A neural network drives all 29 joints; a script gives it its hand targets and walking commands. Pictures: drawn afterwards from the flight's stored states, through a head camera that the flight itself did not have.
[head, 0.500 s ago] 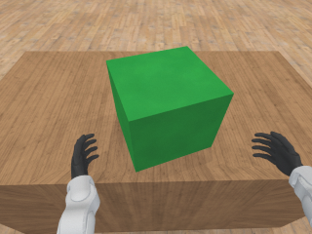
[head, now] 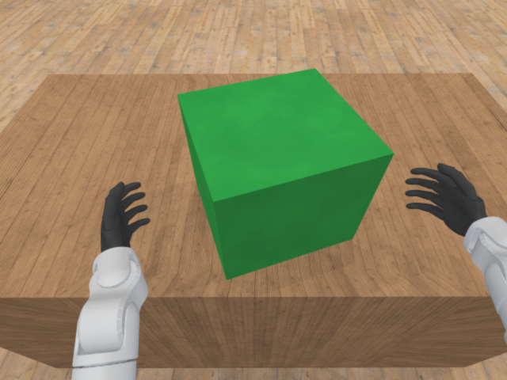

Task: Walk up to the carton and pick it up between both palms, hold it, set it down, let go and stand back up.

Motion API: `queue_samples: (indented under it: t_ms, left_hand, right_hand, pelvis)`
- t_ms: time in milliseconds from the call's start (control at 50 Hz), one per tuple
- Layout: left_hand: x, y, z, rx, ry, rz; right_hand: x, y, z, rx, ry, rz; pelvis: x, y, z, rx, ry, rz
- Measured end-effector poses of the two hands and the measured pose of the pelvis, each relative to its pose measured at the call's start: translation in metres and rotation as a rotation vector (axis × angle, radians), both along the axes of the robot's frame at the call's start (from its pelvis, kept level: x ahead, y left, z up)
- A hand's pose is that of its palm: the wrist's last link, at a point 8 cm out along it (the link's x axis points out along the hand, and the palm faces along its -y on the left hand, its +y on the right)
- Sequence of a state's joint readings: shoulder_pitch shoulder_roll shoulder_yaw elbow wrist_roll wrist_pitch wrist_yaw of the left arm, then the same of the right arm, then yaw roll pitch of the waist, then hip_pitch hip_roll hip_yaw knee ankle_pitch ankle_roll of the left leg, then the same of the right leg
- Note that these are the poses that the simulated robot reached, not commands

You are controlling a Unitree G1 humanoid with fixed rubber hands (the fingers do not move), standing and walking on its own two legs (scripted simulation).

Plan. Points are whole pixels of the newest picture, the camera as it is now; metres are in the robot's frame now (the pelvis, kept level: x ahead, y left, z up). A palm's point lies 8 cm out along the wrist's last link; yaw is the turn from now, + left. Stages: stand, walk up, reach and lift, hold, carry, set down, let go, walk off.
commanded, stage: reach and lift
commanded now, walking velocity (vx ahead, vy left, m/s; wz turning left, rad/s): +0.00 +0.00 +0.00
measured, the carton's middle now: (271, 172) +0.48 +0.00 +0.03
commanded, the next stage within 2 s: none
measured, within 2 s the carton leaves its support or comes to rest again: neither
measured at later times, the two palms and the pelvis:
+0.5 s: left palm (110, 201) +0.32 +0.22 +0.15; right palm (447, 158) +0.42 -0.26 +0.14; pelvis -0.01 -0.01 +0.00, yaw +0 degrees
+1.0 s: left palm (102, 164) +0.36 +0.24 +0.17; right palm (418, 114) +0.48 -0.23 +0.18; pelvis -0.01 -0.01 +0.00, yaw +2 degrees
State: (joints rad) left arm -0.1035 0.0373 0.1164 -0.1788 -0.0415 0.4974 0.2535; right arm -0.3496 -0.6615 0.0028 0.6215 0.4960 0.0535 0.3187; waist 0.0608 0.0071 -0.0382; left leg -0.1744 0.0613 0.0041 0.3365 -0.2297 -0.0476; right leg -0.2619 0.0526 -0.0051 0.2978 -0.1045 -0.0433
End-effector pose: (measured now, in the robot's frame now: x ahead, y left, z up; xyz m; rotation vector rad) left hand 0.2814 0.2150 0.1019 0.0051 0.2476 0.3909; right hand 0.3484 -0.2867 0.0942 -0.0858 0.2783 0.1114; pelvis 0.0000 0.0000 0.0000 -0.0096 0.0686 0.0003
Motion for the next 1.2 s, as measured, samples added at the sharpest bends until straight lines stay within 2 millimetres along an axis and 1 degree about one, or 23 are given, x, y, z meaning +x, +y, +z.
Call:
queue_samples:
  t_ms: [140,260,320,480,580,720,800,920,980,1040,1140,1200]
  left_hand:
    - [0.006,0.005,0.01,-0.006,0.018,0.008]
    - [0.016,0.003,0.028,-0.005,-0.003,-0.002]
    - [0.021,0.003,0.032,-0.007,0.016,0.004]
    - [0.034,0.006,0.044,-0.021,0.026,0.029]
    - [0.042,0.007,0.049,-0.022,0.033,0.033]
    - [0.052,0.013,0.057,-0.02,0.021,0.037]
    - [0.058,0.018,0.057,-0.018,0.042,0.046]
    - [0.071,0.02,0.062,-0.024,0.035,0.038]
    - [0.078,0.022,0.067,-0.024,0.028,0.039]
    - [0.083,0.024,0.076,-0.014,0.007,0.038]
    - [0.089,0.024,0.086,0.001,0.008,0.037]
    - [0.094,0.023,0.084,-0.003,0.032,0.039]
  right_hand:
    - [0.013,0.001,0.01,0.009,0.014,-0.011]
    - [0.026,0.003,0.025,0.027,-0.009,-0.009]
    - [0.035,0.005,0.03,0.036,0.005,-0.006]
    - [0.063,0.02,0.048,0.052,-0.013,0.03]
    - [0.081,0.029,0.053,0.056,-0.004,0.034]
    - [0.099,0.041,0.064,0.062,-0.025,0.044]
    - [0.108,0.045,0.067,0.067,-0.013,0.044]
    - [0.122,0.052,0.074,0.071,-0.018,0.044]
    - [0.129,0.057,0.08,0.071,-0.029,0.048]
    - [0.136,0.062,0.089,0.083,-0.054,0.053]
    - [0.146,0.063,0.098,0.101,-0.054,0.043]
    - [0.151,0.061,0.098,0.102,-0.03,0.032]
  pelvis:
    - [-0.001,0.001,0.001,0.0,-0.001,0.001]
    - [-0.004,0.001,0.0,0.0,0.009,-0.001]
    - [-0.006,0.0,0.0,0.003,0.012,-0.005]
    - [-0.013,-0.006,-0.001,0.01,0.042,-0.005]
    - [-0.016,-0.009,-0.002,0.01,0.062,0.005]
    - [-0.016,-0.011,-0.003,0.009,0.083,0.016]
    - [-0.015,-0.011,-0.003,0.008,0.098,0.022]
    - [-0.013,-0.01,-0.004,0.006,0.127,0.026]
    - [-0.012,-0.009,-0.004,0.005,0.139,0.025]
    - [-0.01,-0.008,-0.004,0.002,0.149,0.029]
    - [-0.008,-0.006,-0.004,-0.002,0.153,0.036]
    - [-0.008,-0.006,-0.004,-0.002,0.155,0.036]
